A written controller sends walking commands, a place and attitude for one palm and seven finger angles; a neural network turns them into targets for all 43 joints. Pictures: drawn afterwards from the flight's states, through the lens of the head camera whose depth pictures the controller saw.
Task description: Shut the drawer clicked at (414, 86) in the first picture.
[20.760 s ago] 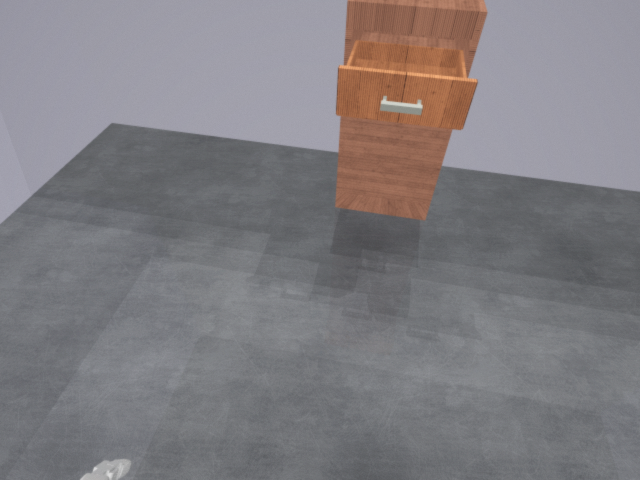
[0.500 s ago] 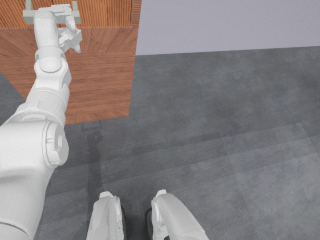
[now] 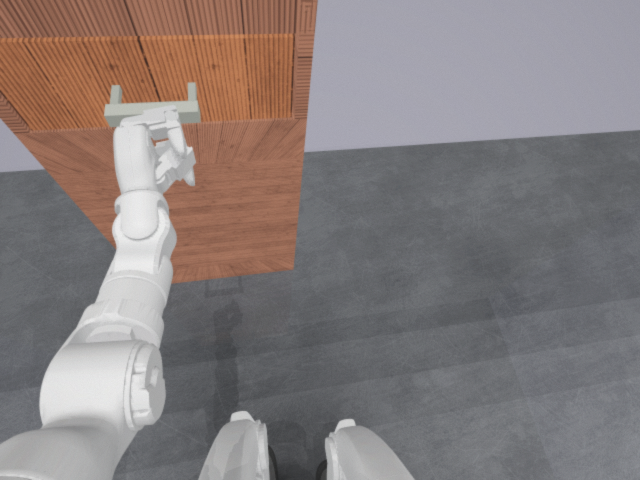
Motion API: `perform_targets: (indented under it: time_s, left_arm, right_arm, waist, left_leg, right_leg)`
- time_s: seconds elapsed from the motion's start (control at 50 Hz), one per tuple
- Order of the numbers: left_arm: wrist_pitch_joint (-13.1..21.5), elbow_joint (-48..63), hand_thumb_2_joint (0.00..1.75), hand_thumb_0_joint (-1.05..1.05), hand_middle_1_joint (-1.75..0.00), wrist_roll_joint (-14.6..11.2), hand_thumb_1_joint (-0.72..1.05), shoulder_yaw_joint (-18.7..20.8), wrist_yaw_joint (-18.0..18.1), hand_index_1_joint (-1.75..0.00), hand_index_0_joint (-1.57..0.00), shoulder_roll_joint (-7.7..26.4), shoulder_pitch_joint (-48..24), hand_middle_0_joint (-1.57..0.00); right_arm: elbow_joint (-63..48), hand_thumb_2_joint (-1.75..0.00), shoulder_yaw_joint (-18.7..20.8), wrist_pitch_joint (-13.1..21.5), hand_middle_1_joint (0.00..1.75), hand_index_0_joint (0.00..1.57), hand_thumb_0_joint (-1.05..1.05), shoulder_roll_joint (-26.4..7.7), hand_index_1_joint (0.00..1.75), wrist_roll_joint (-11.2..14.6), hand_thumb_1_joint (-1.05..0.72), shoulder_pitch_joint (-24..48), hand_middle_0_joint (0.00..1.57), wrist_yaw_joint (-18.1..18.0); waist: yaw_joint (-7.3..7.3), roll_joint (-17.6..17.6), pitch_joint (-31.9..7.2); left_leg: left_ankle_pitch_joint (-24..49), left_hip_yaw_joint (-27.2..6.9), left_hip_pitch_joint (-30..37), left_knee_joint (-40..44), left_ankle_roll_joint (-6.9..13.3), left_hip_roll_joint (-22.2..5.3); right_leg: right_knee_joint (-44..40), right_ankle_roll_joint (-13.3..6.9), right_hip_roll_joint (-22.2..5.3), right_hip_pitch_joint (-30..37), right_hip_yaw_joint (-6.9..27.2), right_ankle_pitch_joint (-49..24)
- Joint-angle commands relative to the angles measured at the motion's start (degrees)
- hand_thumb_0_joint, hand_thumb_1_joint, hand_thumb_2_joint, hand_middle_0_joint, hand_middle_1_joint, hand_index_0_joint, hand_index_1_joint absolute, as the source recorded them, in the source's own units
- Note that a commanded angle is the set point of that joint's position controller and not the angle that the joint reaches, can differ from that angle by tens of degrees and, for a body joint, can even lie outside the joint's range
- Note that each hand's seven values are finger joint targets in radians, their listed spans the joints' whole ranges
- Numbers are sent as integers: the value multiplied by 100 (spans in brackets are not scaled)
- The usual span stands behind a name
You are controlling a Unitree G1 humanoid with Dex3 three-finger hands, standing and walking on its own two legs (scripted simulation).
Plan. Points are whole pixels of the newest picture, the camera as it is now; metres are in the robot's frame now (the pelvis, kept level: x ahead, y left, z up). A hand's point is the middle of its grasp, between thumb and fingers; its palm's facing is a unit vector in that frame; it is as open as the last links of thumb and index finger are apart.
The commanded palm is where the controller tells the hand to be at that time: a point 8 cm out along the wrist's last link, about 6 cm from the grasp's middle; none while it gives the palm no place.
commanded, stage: draw the hand back to the body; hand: left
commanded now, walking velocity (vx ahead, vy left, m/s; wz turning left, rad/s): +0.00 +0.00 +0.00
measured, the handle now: (154, 102) +0.59 +0.18 +0.05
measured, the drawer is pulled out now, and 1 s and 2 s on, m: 0.00 0.00 0.00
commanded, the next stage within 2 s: step back with the hand held close in 1.34 s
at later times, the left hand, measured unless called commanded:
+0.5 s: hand (113, 242) +0.34 +0.16 +0.15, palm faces +0.07 -1.00 -0.06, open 3.3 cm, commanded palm +0.30 +0.22 +0.16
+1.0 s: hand out of the picture +0.22 +0.23 +0.23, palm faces +0.32 -0.90 -0.30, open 3.3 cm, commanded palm +0.18 +0.27 +0.25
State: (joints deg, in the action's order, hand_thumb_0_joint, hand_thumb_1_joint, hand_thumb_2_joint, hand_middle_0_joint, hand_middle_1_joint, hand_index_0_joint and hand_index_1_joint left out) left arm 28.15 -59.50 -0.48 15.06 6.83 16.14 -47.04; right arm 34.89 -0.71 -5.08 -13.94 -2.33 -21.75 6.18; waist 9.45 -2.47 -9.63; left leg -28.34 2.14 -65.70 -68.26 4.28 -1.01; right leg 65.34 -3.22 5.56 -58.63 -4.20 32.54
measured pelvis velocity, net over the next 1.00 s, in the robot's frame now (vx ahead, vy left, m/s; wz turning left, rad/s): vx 0.02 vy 0.00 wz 0.03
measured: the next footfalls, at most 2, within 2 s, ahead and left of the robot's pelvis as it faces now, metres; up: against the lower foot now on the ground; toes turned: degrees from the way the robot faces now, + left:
none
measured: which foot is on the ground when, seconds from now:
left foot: down 0.00-1.00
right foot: down 0.00-1.00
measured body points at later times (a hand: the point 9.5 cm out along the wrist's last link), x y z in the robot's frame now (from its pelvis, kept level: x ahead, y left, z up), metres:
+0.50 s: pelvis +0.01 -0.01 +0.06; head +0.04 -0.02 +0.51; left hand +0.33 +0.22 +0.15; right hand +0.19 -0.25 -0.02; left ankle +0.03 +0.07 -0.64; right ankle -0.02 -0.09 -0.64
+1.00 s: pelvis +0.02 +0.00 +0.10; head +0.00 -0.01 +0.55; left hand +0.20 +0.27 +0.25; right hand +0.21 -0.21 +0.03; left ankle +0.03 +0.07 -0.64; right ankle -0.02 -0.09 -0.64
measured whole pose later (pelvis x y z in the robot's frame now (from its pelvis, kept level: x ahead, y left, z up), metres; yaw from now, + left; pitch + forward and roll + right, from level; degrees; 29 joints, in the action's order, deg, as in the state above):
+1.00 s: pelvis +0.02 +0.00 +0.10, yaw +2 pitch -3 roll -1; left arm 3.3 17.8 -5.8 10.0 5.3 18.9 23.3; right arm 31.5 -2.9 -0.3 -13.4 2.1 -11.5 -3.3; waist -2.3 -3.0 -0.9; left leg -13.0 3.3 -10.2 -25.7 3.9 2.1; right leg 22.0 -2.6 3.7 -3.6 -0.1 15.8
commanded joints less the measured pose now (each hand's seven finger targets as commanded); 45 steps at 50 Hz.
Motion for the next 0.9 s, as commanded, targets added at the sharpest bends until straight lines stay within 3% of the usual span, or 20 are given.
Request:
perform_targets:
  time_s: [0.0,0.04,0.08,0.1,0.12,0.16,0.2,0.26,0.3,0.34,0.36,0.44,0.46,0.5,0.54,0.58,0.62,0.74,0.82,0.88]
  left_arm:
    - [236,2290,90,0,-160,-306,90,-92,-276,-160,-140,770,-1005,-140]
    - [15,2994,90,0,-160,-529,90,-283,-437,-160,-140,533,-122,-140]
    - [-254,3548,90,0,-160,-729,90,-478,-547,-160,-140,361,367,-140]
    - [-387,3614,90,0,-160,-787,90,-316,-559,-160,-140,545,706,-140]
    - [-466,3749,90,0,-160,-821,90,-368,-557,-160,-140,552,781,-140]
    - [-534,4014,90,0,-160,-853,90,-437,-516,-160,-140,487,913,-140]
    - [-469,4456,90,0,-160,-886,90,-535,-526,-160,-140,425,989,-140]
    - [-336,5031,90,0,-160,-893,90,-709,-644,-160,-140,409,1378,-140]
    - [-413,5246,90,0,-160,-949,90,-866,-818,-160,-140,331,1867,-140]
    - [-653,5093,90,0,-160,-1042,90,-934,-1036,-160,-140,305,2212,-140]
    - [-802,5026,90,0,-160,-1121,90,-829,-1115,-160,-140,384,2325,-140]
    - [-1250,5455,90,0,-160,-1390,90,-521,-1263,-160,-140,605,2752,-140]
    - [-1386,6056,90,0,-160,-772,90,-590,-839,-160,-140,1198,2907,-140]
    - [-1615,6463,90,0,-160,-727,90,-677,-518,-160,-140,925,3344,-140]
    - [-1798,6683,90,0,-160,-667,90,-832,-372,-160,-140,847,3558,-140]
    - [-1929,6765,90,0,-160,-606,90,-754,-238,-160,-140,924,3572,-140]
    - [-1998,6971,90,0,-160,-565,90,-628,-164,-160,-140,1077,3606,-140]
    - [-2143,7781,90,0,-160,-577,90,-590,-121,-160,-140,895,4912,-140]
    - [-2144,8349,90,0,-160,-561,90,-196,-101,-160,-140,1177,5597,-140]
    - [-2148,8787,90,0,-160,-566,90,-79,-94,-160,-140,1105,6095,-140]
  right_arm:
    - [-539,-90,432,-113,30,20,0,-1020,30,125,-90,-859,20,-61]
    - [-751,-90,432,-120,30,20,0,-966,30,252,-90,-722,20,-83]
    - [-881,-90,408,-111,30,20,0,-925,30,343,-90,-582,20,-131]
    - [-912,-90,401,-98,30,20,0,-936,30,368,-90,-537,20,-180]
    - [-948,-90,366,-59,30,20,0,-940,30,390,-90,-481,20,-236]
    - [-967,-90,342,26,30,20,0,-896,30,421,-90,-327,20,-326]
    - [-978,-90,331,131,30,20,0,-864,30,446,-90,-147,20,-394]
    - [-959,-90,307,254,30,20,0,-827,30,461,-90,56,20,-475]
    - [-1013,-90,288,320,30,20,0,-821,30,488,-90,197,20,-491]
    - [-1074,-90,262,352,30,20,0,-847,30,525,-90,333,20,-526]
    - [-1113,-90,252,356,30,20,0,-870,30,548,-90,426,20,-562]
    - [-1383,-90,160,448,30,20,0,-863,30,618,-90,850,20,-687]
    - [-1509,-90,206,248,30,20,0,-721,30,606,-90,1211,20,-801]
    - [-1631,-90,132,194,30,20,0,-634,30,617,-90,1366,20,-928]
    - [-1582,-90,76,213,30,20,0,-617,30,604,-90,1534,20,-1000]
    - [-1512,-90,43,235,30,20,0,-610,30,592,-90,1634,20,-1068]
    - [-1454,-90,28,307,30,20,0,-644,30,581,-90,1729,20,-1121]
    - [-1410,-90,-21,517,30,20,0,-570,30,510,-90,1819,20,-1123]
    - [-1319,-90,2,662,30,20,0,-617,30,440,-90,1862,20,-1071]
    - [-1303,-90,29,732,30,20,0,-569,30,431,-90,1849,20,-1024]
  waist:
    - [-304,-659,-3463]
    - [-447,-587,-3532]
    - [-401,-136,-3072]
    - [-463,186,-2762]
    - [-402,395,-2502]
    - [-389,556,-2002]
    - [-412,282,-1835]
    - [-446,-382,-1878]
    - [-484,-394,-1821]
    - [-482,-183,-1461]
    - [-493,68,-1292]
    - [-735,251,-1066]
    - [-945,471,-1134]
    - [-886,537,-856]
    - [-889,139,-461]
    - [-878,19,-115]
    - [-895,175,40]
    - [-1023,-96,100]
    - [-1119,90,264]
    - [-1112,9,344]
  left_leg:
    - [3679,-480,3798,739,-246,-14]
    - [4212,-433,4149,912,-237,-16]
    - [3976,-349,3966,1102,-151,25]
    - [3593,-278,3634,1205,-120,69]
    - [3382,-253,3440,1315,-88,96]
    - [2873,-225,3320,1514,-81,118]
    - [2678,-232,3566,1647,-91,125]
    - [3150,-284,4303,1724,-123,98]
    - [3236,-321,4494,1811,-126,86]
    - [2938,-365,4431,1977,-115,79]
    - [2618,-365,4303,2091,-110,77]
    - [2110,-295,4176,2407,-75,158]
    - [1923,-265,4395,2815,-148,97]
    - [1752,-241,4470,3051,-137,77]
    - [1682,-239,4754,3302,-120,40]
    - [1564,-281,5031,3570,-113,19]
    - [1496,-328,5299,3801,-90,1]
    - [1825,-385,6027,4333,-112,-55]
    - [2156,-380,6193,4516,-126,-53]
    - [2374,-350,6292,4565,-140,-80]
  right_leg:
    - [-948,136,-80,1474,356,-3668]
    - [-1111,164,-91,1888,346,-4200]
    - [-1364,240,-102,2316,365,-4554]
    - [-1479,284,-127,2631,423,-4689]
    - [-1558,310,-170,2847,466,-4801]
    - [-1719,358,-212,2915,474,-4578]
    - [-1875,344,-218,2837,497,-4153]
    - [-1970,284,-240,2729,481,-4119]
    - [-2061,303,-257,2796,467,-4138]
    - [-2213,313,-255,2777,443,-3815]
    - [-2329,322,-263,2833,425,-3574]
    - [-2660,327,-339,3346,541,-3279]
    - [-3095,356,-560,3730,964,-3290]
    - [-3358,450,-627,3997,982,-3157]
    - [-3548,330,-582,3974,899,-2775]
    - [-3835,257,-531,3902,829,-2340]
    - [-4154,241,-480,3939,814,-2058]
    - [-4425,141,-474,4511,662,-2281]
    - [-4687,144,-431,4696,626,-2592]
    - [-4672,128,-463,4834,613,-2767]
